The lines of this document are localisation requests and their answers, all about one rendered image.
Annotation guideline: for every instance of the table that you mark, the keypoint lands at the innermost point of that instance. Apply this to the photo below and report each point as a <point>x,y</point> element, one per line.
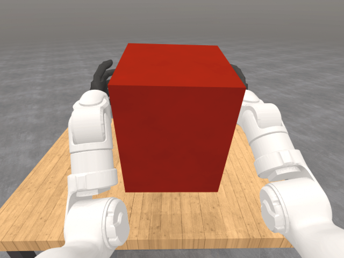
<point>33,218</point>

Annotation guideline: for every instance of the robot right upper arm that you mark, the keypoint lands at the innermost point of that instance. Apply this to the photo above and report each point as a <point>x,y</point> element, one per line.
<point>298,209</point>

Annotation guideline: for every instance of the carton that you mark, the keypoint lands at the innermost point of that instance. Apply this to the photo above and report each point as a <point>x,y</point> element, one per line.
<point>175,109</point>

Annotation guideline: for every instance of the right robot forearm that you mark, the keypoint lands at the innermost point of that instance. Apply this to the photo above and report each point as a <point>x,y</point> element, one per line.
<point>275,156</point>

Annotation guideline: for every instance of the robot right hand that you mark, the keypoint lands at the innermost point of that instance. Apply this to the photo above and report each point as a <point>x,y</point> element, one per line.
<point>240,74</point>

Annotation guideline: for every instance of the robot left hand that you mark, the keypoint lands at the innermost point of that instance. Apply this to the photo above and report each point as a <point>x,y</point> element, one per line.
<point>101,75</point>

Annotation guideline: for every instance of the left robot forearm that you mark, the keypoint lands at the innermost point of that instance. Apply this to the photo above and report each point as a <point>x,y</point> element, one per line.
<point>90,146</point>

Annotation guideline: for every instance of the robot left upper arm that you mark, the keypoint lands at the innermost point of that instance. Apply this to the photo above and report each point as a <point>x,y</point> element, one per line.
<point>94,228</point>

